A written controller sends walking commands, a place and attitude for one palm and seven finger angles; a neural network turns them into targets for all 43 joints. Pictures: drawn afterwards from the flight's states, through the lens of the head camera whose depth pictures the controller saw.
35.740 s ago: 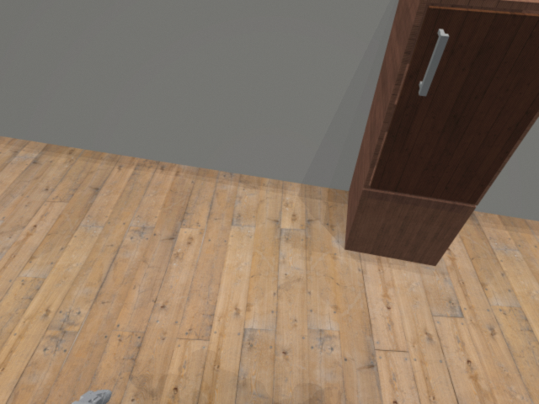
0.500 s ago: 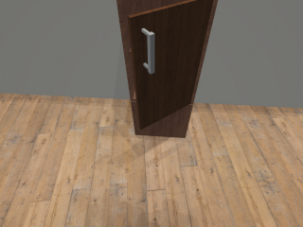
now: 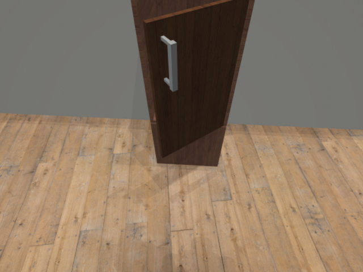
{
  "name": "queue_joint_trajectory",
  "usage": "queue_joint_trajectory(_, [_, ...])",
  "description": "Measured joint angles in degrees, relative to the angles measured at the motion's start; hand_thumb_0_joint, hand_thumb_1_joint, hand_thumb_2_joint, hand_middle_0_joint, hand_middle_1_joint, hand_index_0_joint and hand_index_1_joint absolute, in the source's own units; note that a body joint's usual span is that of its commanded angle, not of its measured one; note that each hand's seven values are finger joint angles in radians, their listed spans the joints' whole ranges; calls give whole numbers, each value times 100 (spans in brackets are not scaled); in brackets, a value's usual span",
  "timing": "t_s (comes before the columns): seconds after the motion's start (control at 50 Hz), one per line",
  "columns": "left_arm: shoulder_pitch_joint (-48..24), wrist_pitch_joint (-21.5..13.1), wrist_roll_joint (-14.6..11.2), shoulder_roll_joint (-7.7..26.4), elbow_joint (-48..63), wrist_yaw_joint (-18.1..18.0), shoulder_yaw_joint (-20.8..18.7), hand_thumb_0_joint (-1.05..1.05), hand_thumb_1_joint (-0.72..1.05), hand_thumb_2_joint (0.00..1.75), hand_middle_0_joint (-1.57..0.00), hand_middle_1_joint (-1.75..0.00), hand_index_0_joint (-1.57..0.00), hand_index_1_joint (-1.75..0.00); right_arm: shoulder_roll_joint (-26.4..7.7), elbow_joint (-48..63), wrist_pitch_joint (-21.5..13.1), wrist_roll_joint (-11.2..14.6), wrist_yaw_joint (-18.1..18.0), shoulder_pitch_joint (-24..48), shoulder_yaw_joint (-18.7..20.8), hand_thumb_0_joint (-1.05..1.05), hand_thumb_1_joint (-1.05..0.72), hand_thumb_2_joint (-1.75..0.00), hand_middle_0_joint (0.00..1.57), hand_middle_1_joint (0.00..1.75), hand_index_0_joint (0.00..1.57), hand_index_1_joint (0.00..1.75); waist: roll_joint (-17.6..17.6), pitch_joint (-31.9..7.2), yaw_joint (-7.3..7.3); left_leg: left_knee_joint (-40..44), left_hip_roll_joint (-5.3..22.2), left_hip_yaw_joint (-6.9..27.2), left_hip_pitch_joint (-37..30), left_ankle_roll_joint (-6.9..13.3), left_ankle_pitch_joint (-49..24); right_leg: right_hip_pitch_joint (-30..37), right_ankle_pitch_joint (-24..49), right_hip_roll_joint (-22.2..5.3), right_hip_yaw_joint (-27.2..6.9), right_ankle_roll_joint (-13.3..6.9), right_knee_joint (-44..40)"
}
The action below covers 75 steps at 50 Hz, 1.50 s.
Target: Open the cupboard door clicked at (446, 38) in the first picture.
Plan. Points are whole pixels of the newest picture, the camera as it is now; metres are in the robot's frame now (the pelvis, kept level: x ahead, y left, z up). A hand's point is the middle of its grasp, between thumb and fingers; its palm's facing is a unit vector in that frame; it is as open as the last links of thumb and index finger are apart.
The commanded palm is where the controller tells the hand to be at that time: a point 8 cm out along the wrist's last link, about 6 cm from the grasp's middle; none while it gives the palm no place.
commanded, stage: walk to a spot facing it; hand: left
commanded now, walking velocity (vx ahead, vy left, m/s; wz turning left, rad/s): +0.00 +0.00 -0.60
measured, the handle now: (169, 64) +0.63 +0.08 +0.12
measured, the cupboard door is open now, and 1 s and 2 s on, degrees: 38 38 38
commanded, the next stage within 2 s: none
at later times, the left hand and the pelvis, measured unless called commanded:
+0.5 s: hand out of the picture +0.10 +0.22 -0.18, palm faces -0.17 -0.96 -0.22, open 7.4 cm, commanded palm none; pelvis -0.01 +0.03 +0.00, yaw -14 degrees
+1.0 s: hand (140, 268) +0.16 +0.12 -0.18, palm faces -0.51 -0.83 -0.22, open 7.4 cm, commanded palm none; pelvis +0.01 -0.01 -0.01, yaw -34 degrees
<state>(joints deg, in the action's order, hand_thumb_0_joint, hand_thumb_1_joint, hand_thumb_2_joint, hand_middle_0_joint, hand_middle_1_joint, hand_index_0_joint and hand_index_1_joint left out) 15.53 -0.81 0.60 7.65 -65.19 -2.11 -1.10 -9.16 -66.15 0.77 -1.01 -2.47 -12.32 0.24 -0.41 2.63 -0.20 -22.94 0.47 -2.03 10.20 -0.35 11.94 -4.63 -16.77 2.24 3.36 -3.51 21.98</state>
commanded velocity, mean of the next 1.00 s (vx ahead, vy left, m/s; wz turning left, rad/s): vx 0.00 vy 0.00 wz -0.60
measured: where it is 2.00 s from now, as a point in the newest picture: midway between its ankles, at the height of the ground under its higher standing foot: outside the picture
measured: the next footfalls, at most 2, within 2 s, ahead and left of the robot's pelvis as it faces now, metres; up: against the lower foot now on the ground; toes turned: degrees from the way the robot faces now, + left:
right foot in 0.68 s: -0.01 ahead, -0.14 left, +0.00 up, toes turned -26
left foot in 1.06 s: +0.12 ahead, +0.08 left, +0.00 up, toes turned -35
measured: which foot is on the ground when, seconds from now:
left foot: down 0.00-0.68, up 0.70-1.00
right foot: down 0.00-0.28, up 0.30-0.66, down 0.68-1.00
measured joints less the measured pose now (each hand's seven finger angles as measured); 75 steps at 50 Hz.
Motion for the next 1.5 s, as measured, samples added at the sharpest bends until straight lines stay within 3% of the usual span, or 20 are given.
queue_joint_trajectory(0.12, [23,178,43,27,154,47,-166,0,91,90,-20,-30,-20,-30,-17,224,151,9,-18,74,148,0,-91,-90,20,29,20,30,-51,90,-14,-693,218,-166,281,-48,389,-211,-147,175,-174,-56,367])
queue_joint_trajectory(0.22, [-10,246,91,127,289,49,-308,0,91,90,-20,-30,-20,-30,-50,451,231,36,-18,147,253,0,-91,-90,20,29,20,30,38,217,-78,-1585,250,-150,596,-123,1195,-369,-233,258,-344,-51,609])
queue_joint_trajectory(0.28, [-29,299,58,240,358,74,-369,0,91,90,-20,-30,-20,-30,-53,626,145,40,-34,220,266,0,-91,-90,20,29,20,30,197,277,-92,-1009,222,-263,449,-50,482,-567,-323,234,-566,60,899])
queue_joint_trajectory(0.38, [-265,467,72,418,571,193,-454,0,91,90,-20,-30,-20,-30,-65,920,-4,-63,-70,208,210,0,-90,-90,20,29,20,30,226,341,-114,-805,301,-682,355,209,563,-1616,-1183,42,-508,320,3350])
queue_joint_trajectory(0.46, [-530,463,106,599,852,283,-525,0,91,90,-20,-30,-19,-30,-26,1015,-12,-91,-42,165,177,0,-90,-90,20,30,20,30,218,414,-134,-471,407,-891,254,174,377,-2104,-889,-285,-415,516,4031])
queue_joint_trajectory(0.54, [-740,453,110,685,1051,322,-519,0,91,90,-20,-30,-19,-30,-18,1074,-10,-93,8,144,191,0,-90,-90,20,30,20,30,159,500,-103,-430,579,-1126,196,95,376,-2132,-753,-518,-287,594,3444])
queue_joint_trajectory(0.62, [-859,412,113,650,1156,356,-453,0,91,90,-20,-30,-19,-30,-100,1139,28,-97,84,97,248,0,-90,-90,20,30,20,30,11,533,-13,-731,806,-1382,197,-43,588,-1817,-671,-555,-92,526,2394])
queue_joint_trajectory(0.68, [-844,315,119,626,1249,376,-402,0,91,90,-20,-30,-19,-30,-200,1187,92,-61,136,-8,297,0,-90,-90,20,30,20,30,-51,454,32,-1289,974,-1547,321,-203,925,-1358,84,-513,22,385,1378])
queue_joint_trajectory(0.7, [-848,245,138,586,1258,348,-399,0,91,90,-20,-30,-19,-30,-263,1183,141,-33,153,12,320,0,-90,-90,20,30,20,30,-110,446,17,-1760,1003,-1408,502,-255,1259,-1390,0,-456,-13,341,1401])
queue_joint_trajectory(0.74, [-851,160,118,477,1269,273,-345,0,91,90,-20,-30,-19,-30,-395,1183,282,6,151,160,359,0,-90,-90,20,30,20,30,-224,528,18,-2965,805,-768,972,-285,1867,-1464,-221,-341,-116,276,1578])
queue_joint_trajectory(0.82, [-701,195,113,381,1282,142,-316,0,91,90,-20,-30,-20,-30,-437,1297,344,31,156,464,392,0,-90,-90,20,29,20,30,-109,589,-9,-4168,455,-184,1616,-350,1613,-1378,-13,-185,-463,245,1208])
queue_joint_trajectory(0.96, [-471,257,134,345,1199,159,-288,0,90,90,-20,-30,-20,-30,-329,1568,233,70,136,737,364,0,-91,-90,20,29,20,30,158,487,-59,-3155,203,127,1584,-392,1390,-1253,235,-2,-967,267,796])
queue_joint_trajectory(1.06, [-395,345,92,405,1205,195,-335,0,90,90,-21,-30,-20,-30,-276,1681,63,95,101,674,279,0,-90,-90,20,29,20,30,226,316,-69,-1213,107,149,858,-278,709,-1430,68,168,-1228,437,1098])
queue_joint_trajectory(1.12, [-512,444,58,544,1198,243,-388,0,91,90,-20,-30,-20,-30,-185,1660,-8,-9,66,525,203,0,-90,-90,20,29,20,30,330,330,-101,-1229,163,-17,790,56,699,-1905,-1077,150,-999,486,2484])
queue_joint_trajectory(1.18, [-600,448,110,679,1234,318,-473,0,91,90,-20,-30,-20,-30,-92,1637,-3,-74,41,282,120,0,-90,-90,20,30,20,30,369,331,-137,-944,301,-199,556,98,644,-2334,-1085,10,-638,601,3884])
queue_joint_trajectory(1.24, [-647,437,103,758,1298,363,-504,0,91,90,-20,-30,-19,-30,-50,1597,-16,-73,22,76,92,0,-90,-90,20,30,20,30,343,323,-136,-624,416,-401,344,67,528,-2512,-831,-190,-445,688,4412])
queue_joint_trajectory(1.3, [-678,455,96,783,1317,389,-493,0,91,90,-20,-30,-19,-30,-49,1544,-35,-64,24,-96,107,0,-90,-90,20,30,20,30,279,308,-79,-474,520,-631,188,27,521,-2442,-702,-362,-314,719,4130])
queue_joint_trajectory(1.42, [-845,447,92,703,1341,426,-397,0,91,90,-20,-30,-19,-30,-191,1414,5,-84,93,-356,201,0,-90,-90,20,30,20,30,81,356,110,-739,740,-1101,58,-142,804,-1799,-700,-446,-5,558,2343])
queue_joint_trajectory(1.48, [-893,307,102,655,1413,420,-335,0,91,90,-20,-30,-19,-30,-325,1353,72,-23,139,-501,269,0,-90,-90,20,30,20,30,-35,329,166,-1439,909,-1237,249,-289,1142,-1301,-8,-360,94,321,1257])
queue_joint_trajectory(1.5, [-932,236,100,600,1410,379,-322,0,91,90,-20,-30,-19,-30,-391,1297,144,6,145,-449,296,0,-90,-90,20,30,20,30,-123,378,170,-2025,928,-1032,470,-328,1487,-1347,-107,-291,67,227,1383])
